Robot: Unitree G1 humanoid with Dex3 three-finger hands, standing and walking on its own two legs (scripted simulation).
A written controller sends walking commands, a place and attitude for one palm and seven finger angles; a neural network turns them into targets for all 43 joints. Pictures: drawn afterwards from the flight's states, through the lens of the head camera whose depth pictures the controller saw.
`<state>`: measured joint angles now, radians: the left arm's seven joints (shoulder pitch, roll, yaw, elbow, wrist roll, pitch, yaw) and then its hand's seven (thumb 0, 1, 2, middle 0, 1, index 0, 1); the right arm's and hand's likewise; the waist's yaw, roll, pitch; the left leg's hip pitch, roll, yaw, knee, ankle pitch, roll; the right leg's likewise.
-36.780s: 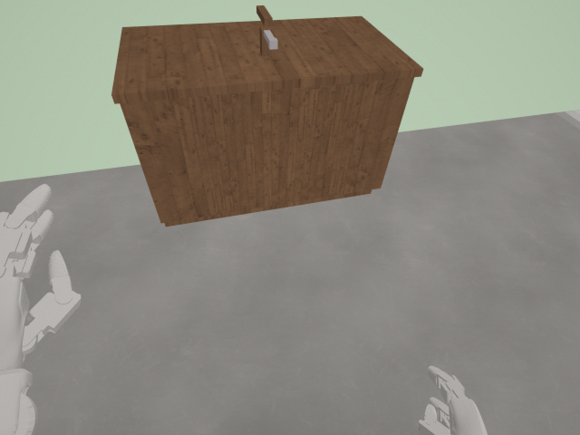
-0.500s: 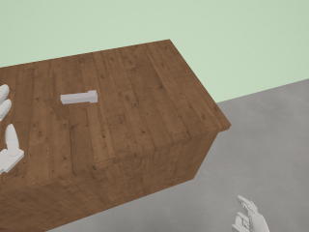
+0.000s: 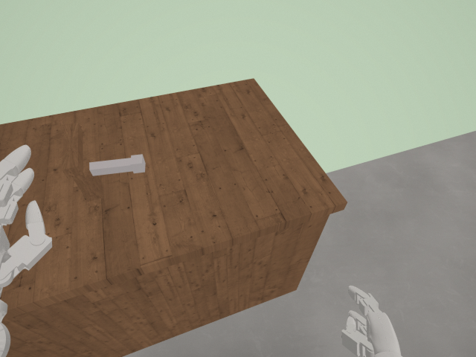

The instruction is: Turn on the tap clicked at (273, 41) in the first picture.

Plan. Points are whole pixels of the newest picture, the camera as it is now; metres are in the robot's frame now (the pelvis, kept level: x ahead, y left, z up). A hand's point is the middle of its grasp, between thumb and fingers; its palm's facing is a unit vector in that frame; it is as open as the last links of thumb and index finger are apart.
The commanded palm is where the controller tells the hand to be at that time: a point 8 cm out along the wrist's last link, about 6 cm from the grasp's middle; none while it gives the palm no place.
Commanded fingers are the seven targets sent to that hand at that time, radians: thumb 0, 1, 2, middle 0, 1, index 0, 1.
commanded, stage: shuffle to correct the standing spot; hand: left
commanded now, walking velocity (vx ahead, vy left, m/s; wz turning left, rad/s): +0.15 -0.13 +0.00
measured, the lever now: (138, 163) +0.48 +0.25 +0.02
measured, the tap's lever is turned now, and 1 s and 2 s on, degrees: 80 80 80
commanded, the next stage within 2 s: none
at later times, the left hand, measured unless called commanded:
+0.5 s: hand (41, 247) +0.21 +0.25 +0.16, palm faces +0.31 -0.86 -0.41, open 7.4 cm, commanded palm +0.15 +0.29 +0.18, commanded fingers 0.00 0.90 0.90 -0.20 -0.30 -0.20 -0.30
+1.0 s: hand (43, 250) +0.21 +0.25 +0.16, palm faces +0.31 -0.86 -0.39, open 7.4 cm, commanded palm +0.15 +0.29 +0.18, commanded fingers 0.00 0.90 0.90 -0.20 -0.30 -0.20 -0.30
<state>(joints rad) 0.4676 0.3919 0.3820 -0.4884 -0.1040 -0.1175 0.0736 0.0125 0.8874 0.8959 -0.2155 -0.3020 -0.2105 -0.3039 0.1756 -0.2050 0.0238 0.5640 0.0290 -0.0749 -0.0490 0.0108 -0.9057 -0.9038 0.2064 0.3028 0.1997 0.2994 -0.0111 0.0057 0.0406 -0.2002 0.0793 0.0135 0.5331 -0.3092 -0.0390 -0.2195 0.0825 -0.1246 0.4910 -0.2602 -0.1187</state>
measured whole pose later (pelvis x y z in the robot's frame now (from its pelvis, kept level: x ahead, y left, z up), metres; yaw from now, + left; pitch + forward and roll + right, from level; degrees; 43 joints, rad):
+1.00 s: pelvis -0.01 +0.01 +0.00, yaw +0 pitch -1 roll +0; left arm 0.48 0.38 0.34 -0.50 -0.11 -0.09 0.08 0.01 0.89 0.90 -0.21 -0.30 -0.21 -0.30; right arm 0.18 -0.21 0.02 0.58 0.03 -0.08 -0.06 0.01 -0.91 -0.90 0.21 0.30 0.20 0.30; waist -0.01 0.01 0.05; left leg -0.20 0.06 0.01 0.50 -0.28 -0.04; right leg -0.22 0.07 -0.12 0.47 -0.24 -0.11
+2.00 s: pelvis +0.00 +0.01 +0.00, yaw +1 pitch -1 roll +0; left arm 0.48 0.38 0.33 -0.50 -0.11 -0.08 0.09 0.01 0.89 0.90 -0.21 -0.30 -0.21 -0.30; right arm 0.17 -0.21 0.02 0.58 0.03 -0.06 -0.05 0.01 -0.91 -0.90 0.21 0.30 0.20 0.30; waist 0.00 0.01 0.05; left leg -0.19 0.06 0.01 0.49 -0.28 -0.04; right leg -0.21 0.07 -0.13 0.46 -0.24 -0.11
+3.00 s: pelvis +0.00 +0.02 +0.01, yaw +1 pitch -1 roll +0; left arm 0.48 0.39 0.33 -0.51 -0.12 -0.07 0.09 0.01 0.89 0.90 -0.21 -0.30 -0.21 -0.30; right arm 0.17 -0.20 0.03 0.57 0.03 -0.05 -0.05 0.01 -0.91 -0.90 0.21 0.30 0.20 0.30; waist 0.00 0.01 0.04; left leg -0.19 0.05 0.01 0.48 -0.28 -0.03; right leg -0.20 0.06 -0.13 0.44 -0.24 -0.09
